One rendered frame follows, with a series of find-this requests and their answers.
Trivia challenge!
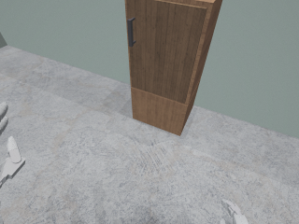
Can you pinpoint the left robot hand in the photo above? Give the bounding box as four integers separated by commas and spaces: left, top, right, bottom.
0, 102, 26, 188

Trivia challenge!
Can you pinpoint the handle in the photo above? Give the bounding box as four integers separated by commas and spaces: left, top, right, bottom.
127, 17, 136, 47

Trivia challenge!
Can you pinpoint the right robot hand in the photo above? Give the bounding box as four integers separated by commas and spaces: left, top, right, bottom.
220, 199, 249, 224

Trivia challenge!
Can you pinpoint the cupboard door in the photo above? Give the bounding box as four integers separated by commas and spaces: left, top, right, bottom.
126, 0, 207, 104

